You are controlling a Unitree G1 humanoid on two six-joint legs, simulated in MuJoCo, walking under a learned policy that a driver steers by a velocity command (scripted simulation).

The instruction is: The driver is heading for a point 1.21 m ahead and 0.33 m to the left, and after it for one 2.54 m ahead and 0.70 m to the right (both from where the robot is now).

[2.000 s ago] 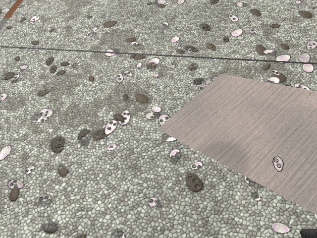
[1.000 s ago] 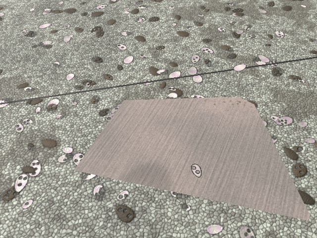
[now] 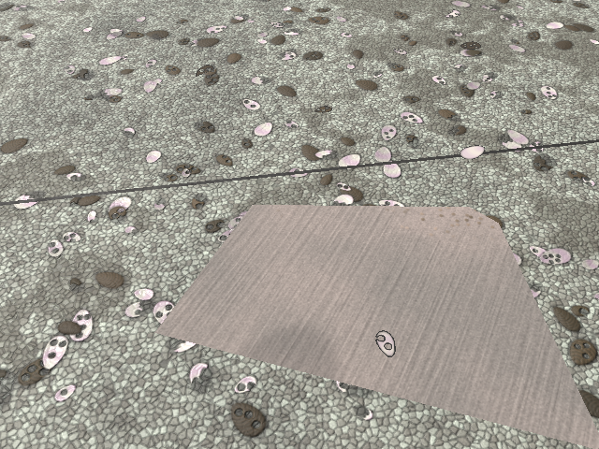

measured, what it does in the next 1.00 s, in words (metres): walks ahead: right foot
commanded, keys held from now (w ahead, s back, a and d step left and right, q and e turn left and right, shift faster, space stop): w+shift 0.84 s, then w+q+shift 0.16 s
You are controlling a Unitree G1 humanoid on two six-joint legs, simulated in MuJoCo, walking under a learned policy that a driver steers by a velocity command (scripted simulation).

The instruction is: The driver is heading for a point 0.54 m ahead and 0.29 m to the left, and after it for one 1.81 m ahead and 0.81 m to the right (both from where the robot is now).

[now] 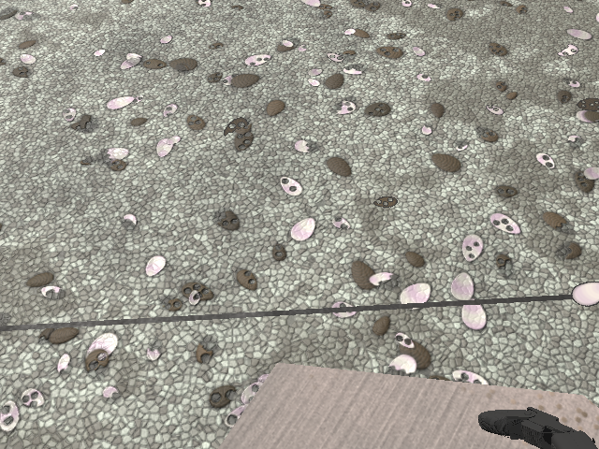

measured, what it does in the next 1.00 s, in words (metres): walks ahead: left foot, then right foot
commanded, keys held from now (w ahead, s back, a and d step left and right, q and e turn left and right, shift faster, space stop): w+q+shift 0.50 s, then e+shift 0.50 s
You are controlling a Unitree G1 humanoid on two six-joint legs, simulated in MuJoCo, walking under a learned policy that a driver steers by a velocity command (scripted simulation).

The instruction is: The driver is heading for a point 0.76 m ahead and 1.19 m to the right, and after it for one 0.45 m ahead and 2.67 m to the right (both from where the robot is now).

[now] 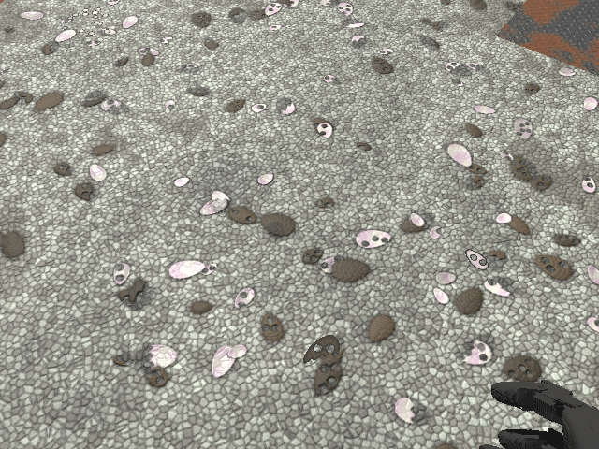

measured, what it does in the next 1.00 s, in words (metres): steps on the spot, turning right: right foot, then left foot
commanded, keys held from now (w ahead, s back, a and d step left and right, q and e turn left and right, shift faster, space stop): e+shift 1.00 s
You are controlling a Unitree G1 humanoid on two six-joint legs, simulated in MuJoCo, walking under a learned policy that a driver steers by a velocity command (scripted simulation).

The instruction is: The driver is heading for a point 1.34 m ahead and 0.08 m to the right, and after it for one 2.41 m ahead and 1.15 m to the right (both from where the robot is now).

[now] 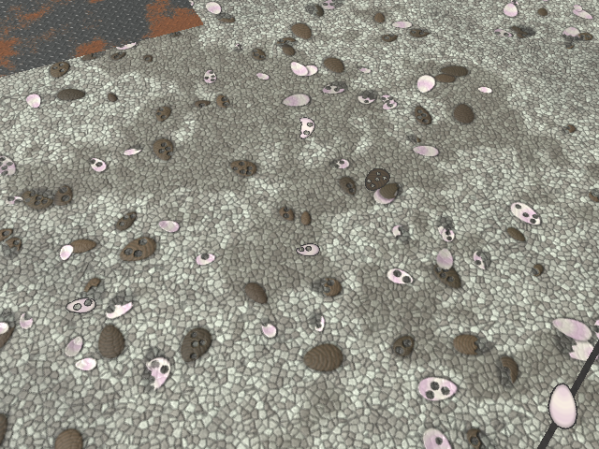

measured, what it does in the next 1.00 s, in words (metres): walks ahead, turning right: right foot, then left foot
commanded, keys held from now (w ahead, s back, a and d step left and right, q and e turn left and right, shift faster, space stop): e+shift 0.16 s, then shift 0.54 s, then w+shift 0.30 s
